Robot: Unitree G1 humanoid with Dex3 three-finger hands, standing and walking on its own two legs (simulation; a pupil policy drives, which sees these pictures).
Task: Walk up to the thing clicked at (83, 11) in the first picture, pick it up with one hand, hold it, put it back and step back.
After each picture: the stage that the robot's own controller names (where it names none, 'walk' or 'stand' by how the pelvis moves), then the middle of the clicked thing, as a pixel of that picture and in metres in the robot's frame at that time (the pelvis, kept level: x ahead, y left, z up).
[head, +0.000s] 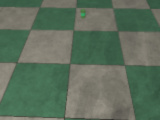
stand; (83, 13) +2.02 +0.00 -0.72
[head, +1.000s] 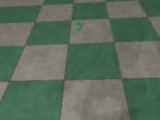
walk; (77, 26) +1.89 +0.17 -0.71
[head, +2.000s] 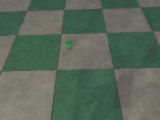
walk; (68, 44) +1.33 +0.24 -0.72
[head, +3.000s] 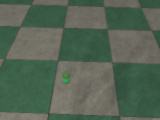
walk; (65, 78) +0.87 +0.21 -0.70
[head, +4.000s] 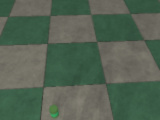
walk; (54, 111) +0.54 +0.22 -0.70
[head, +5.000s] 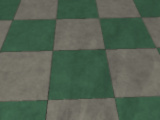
stand; out of the picture +0.38 +0.19 -0.71
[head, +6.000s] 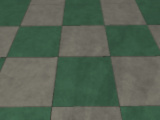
stand; out of the picture +0.36 +0.17 -0.72
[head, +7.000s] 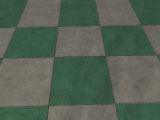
stand; out of the picture +0.39 +0.19 -0.73
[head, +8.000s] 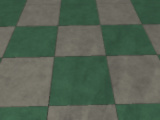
stand; out of the picture +0.37 +0.19 -0.73
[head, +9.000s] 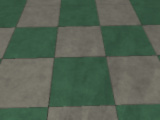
stand; out of the picture +0.37 +0.19 -0.73
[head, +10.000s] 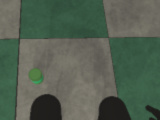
go down; (36, 76) +0.42 +0.23 -0.44
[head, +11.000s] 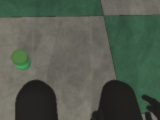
go down; (21, 60) +0.44 +0.26 -0.31
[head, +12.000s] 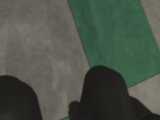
close in; out of the picture +0.41 +0.30 -0.22
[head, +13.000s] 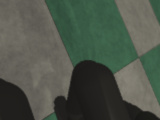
close; out of the picture +0.41 +0.31 -0.22
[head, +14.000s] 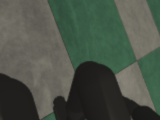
lift; out of the picture +0.39 +0.29 -0.23
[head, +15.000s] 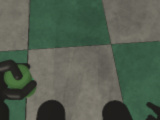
lift; (22, 82) +0.33 +0.21 -0.02
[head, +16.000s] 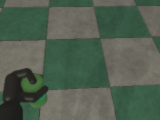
hold; (35, 91) +0.33 +0.18 -0.01
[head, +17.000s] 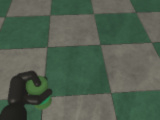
hold; (40, 93) +0.32 +0.17 -0.01
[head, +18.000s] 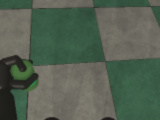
crouch; (26, 76) +0.38 +0.20 -0.06
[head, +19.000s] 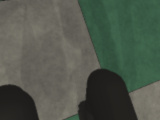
lower; out of the picture +0.46 +0.31 -0.14
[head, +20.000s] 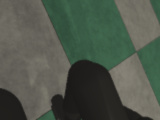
lower; out of the picture +0.42 +0.32 -0.22
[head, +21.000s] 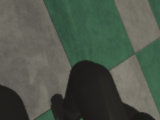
lower; out of the picture +0.42 +0.32 -0.23
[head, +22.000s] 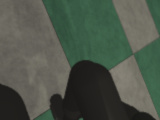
lower; out of the picture +0.42 +0.32 -0.23
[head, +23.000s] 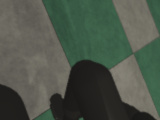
lower; out of the picture +0.42 +0.32 -0.23
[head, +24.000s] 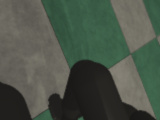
withdraw; out of the picture +0.41 +0.30 -0.23
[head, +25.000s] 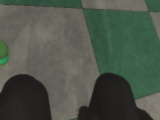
stand; out of the picture +0.43 +0.28 -0.26
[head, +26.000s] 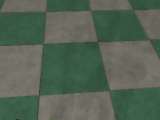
stand; out of the picture +0.39 +0.19 -0.64
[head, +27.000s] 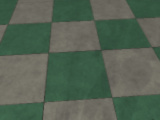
stand; out of the picture +0.40 +0.20 -0.67
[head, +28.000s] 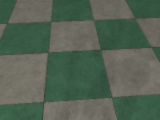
stand; out of the picture +0.40 +0.19 -0.67
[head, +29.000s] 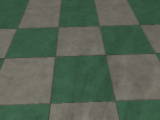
stand; out of the picture +0.42 +0.18 -0.72
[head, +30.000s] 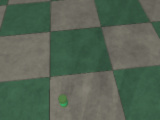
walk; (63, 101) +0.52 +0.19 -0.70
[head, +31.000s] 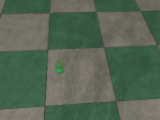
walk; (59, 68) +0.83 +0.18 -0.70
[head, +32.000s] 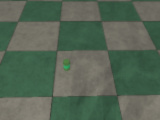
stand; (66, 65) +1.03 +0.18 -0.71
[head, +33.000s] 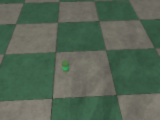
stand; (65, 66) +1.03 +0.18 -0.73
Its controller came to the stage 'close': yes
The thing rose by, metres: 0.71
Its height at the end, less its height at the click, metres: +0.00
